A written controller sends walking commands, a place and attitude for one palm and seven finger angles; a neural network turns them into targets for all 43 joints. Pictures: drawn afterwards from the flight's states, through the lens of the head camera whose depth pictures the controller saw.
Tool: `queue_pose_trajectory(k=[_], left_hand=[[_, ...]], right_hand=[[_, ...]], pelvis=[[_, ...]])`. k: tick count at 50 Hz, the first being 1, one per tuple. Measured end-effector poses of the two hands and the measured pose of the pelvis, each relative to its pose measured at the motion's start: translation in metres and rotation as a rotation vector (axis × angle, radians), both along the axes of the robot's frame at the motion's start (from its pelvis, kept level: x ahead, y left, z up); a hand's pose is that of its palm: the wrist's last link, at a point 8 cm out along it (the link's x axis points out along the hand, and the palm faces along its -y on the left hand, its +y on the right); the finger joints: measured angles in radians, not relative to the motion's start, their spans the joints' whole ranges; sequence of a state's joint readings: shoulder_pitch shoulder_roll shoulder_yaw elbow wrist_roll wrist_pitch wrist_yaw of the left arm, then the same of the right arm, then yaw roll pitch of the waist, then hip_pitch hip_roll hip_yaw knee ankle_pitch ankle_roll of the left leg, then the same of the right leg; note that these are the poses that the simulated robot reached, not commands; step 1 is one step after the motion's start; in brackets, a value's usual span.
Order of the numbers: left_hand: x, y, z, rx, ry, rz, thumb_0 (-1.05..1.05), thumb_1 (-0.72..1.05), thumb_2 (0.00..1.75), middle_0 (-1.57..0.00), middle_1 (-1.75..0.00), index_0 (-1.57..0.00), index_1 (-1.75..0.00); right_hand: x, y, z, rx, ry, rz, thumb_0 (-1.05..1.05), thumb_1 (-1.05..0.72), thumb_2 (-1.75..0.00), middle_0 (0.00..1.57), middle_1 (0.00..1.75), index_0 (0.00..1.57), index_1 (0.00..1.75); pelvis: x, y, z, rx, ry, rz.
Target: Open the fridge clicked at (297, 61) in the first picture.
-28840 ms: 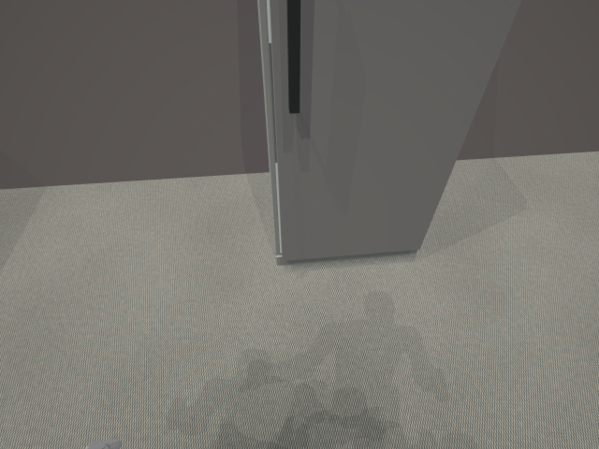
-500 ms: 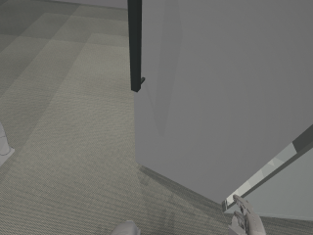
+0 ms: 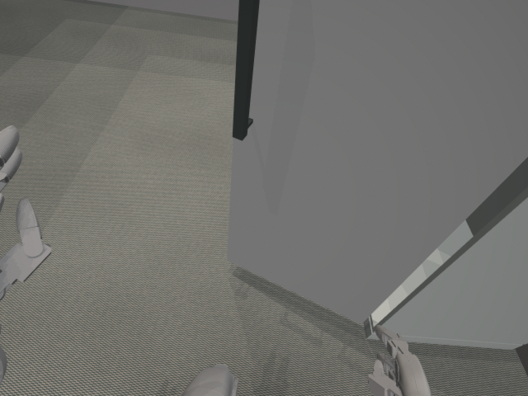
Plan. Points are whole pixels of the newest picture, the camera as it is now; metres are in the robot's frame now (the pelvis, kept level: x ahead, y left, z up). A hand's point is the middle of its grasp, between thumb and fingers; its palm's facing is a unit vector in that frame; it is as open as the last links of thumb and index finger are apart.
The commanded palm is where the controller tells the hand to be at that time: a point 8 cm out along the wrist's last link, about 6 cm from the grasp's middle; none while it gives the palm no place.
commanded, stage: stop stepping back and stand still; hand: left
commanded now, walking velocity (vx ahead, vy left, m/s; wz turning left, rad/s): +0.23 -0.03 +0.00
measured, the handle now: (253, 16) +0.64 +0.15 +0.26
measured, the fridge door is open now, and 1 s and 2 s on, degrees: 68 68 68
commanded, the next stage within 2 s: let the arm hang, fingers relaxed in 1.26 s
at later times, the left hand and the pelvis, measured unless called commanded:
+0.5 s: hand out of the picture +0.13 +0.33 +0.16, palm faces +0.47 -0.81 -0.35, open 7.4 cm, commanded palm +0.08 +0.34 +0.18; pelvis -0.06 +0.05 +0.00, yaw -2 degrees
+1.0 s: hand (2, 272) +0.17 +0.32 +0.15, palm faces +0.44 -0.80 -0.40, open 7.4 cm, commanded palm +0.11 +0.35 +0.18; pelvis -0.03 +0.05 +0.01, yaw +0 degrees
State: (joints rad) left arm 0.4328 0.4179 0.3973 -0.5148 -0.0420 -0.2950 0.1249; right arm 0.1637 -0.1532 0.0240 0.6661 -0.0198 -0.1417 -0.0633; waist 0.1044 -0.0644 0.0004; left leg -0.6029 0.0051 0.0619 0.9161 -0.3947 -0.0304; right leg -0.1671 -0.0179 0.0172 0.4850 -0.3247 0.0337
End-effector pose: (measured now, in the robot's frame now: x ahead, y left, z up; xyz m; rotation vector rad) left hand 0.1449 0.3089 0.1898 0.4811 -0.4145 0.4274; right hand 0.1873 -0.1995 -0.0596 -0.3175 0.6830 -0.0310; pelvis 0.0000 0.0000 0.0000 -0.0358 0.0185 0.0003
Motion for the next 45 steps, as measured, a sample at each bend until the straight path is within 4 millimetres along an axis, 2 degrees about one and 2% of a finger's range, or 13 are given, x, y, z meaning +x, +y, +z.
queue_pose_trajectory(k=[2,5,8,13,16,18,23,29,31,33,38,41,45], left_hand=[[0.006,0.005,-0.007,-0.037,0.007,-0.019,0.01,0.89,0.9,-0.21,-0.3,-0.21,-0.3],[0.015,0.014,-0.019,-0.054,0.029,-0.056,0.01,0.89,0.9,-0.21,-0.3,-0.21,-0.3],[0.014,0.02,-0.021,-0.049,0.068,-0.091,0.02,0.89,0.9,-0.21,-0.3,-0.21,-0.3],[-0.015,0.019,0.004,0.016,0.115,-0.123,0.02,0.89,0.9,-0.21,-0.3,-0.21,-0.3],[-0.035,0.023,0.013,0.053,0.159,-0.104,0.02,0.89,0.9,-0.21,-0.3,-0.21,-0.3],[-0.046,0.029,0.013,0.084,0.179,-0.071,0.02,0.89,0.9,-0.21,-0.3,-0.21,-0.3],[-0.058,0.05,-0.005,0.007,0.149,0.02,0.01,0.89,0.9,-0.21,-0.3,-0.21,-0.3],[-0.045,0.055,-0.035,-0.152,0.057,0.011,0.02,0.89,0.9,-0.21,-0.3,-0.21,-0.3],[-0.039,0.054,-0.031,-0.134,0.055,-0.02,0.02,0.89,0.9,-0.21,-0.3,-0.21,-0.3],[-0.036,0.052,-0.019,-0.081,0.06,-0.048,0.02,0.89,0.9,-0.21,-0.3,-0.21,-0.3],[-0.043,0.054,0.013,0.072,0.081,-0.05,0.02,0.89,0.9,-0.21,-0.3,-0.21,-0.3],[-0.044,0.058,0.012,0.105,0.119,-0.005,0.02,0.89,0.9,-0.21,-0.3,-0.21,-0.3],[-0.035,0.06,-0.006,0.027,0.182,0.057,0.01,0.89,0.9,-0.21,-0.3,-0.21,-0.3]], right_hand=[[-0.013,0.001,0.006,-0.019,0.004,-0.027,0.02,-0.9,-0.9,0.2,0.3,0.21,0.3],[-0.029,-0.002,0.008,-0.038,-0.054,-0.087,0.02,-0.9,-0.9,0.2,0.3,0.21,0.3],[-0.055,-0.001,0.015,-0.036,-0.059,-0.14,0.02,-0.9,-0.9,0.2,0.3,0.21,0.3],[-0.101,0.002,0.029,-0.033,-0.007,-0.167,0.02,-0.9,-0.9,0.2,0.3,0.21,0.3],[-0.121,0.0,0.025,-0.035,0.04,-0.173,0.02,-0.9,-0.9,0.2,0.3,0.21,0.3],[-0.128,-0.003,0.016,-0.039,0.061,-0.171,0.02,-0.9,-0.9,0.2,0.3,0.21,0.3],[-0.136,-0.007,-0.006,-0.049,0.09,-0.183,0.02,-0.9,-0.9,0.2,0.3,0.21,0.3],[-0.13,0.006,-0.009,-0.08,0.033,-0.189,0.02,-0.9,-0.9,0.2,0.3,0.21,0.3],[-0.127,0.016,-0.005,-0.062,0.003,-0.189,0.02,-0.9,-0.9,0.2,0.3,0.21,0.3],[-0.124,0.029,0.0,-0.03,-0.013,-0.175,0.02,-0.9,-0.9,0.2,0.3,0.21,0.3],[-0.116,0.052,0.005,0.043,-0.003,-0.115,0.02,-0.9,-0.9,0.2,0.3,0.21,0.3],[-0.106,0.053,-0.005,0.065,0.015,-0.092,0.02,-0.9,-0.9,0.2,0.3,0.21,0.3],[-0.093,0.044,-0.015,0.059,0.05,-0.085,0.02,-0.9,-0.9,0.2,0.3,0.21,0.3]], pelvis=[[-0.004,0.006,0.002,0.016,-0.002,-0.006],[-0.014,0.02,-0.008,-0.007,-0.006,-0.003],[-0.031,0.025,-0.003,0.01,-0.025,-0.013],[-0.043,0.031,0.017,-0.03,-0.017,-0.019],[-0.047,0.034,0.023,-0.035,-0.009,-0.011],[-0.052,0.035,0.018,-0.004,-0.004,-0.011],[-0.065,0.045,0.004,-0.004,-0.034,-0.032],[-0.062,0.06,-0.011,0.005,-0.059,-0.01],[-0.064,0.062,-0.01,0.02,-0.067,-0.018],[-0.064,0.061,-0.003,0.02,-0.065,-0.011],[-0.056,0.059,0.01,-0.009,-0.036,-0.003],[-0.051,0.057,0.006,0.008,-0.019,-0.005],[-0.043,0.055,0.006,0.015,-0.017,-0.006]])
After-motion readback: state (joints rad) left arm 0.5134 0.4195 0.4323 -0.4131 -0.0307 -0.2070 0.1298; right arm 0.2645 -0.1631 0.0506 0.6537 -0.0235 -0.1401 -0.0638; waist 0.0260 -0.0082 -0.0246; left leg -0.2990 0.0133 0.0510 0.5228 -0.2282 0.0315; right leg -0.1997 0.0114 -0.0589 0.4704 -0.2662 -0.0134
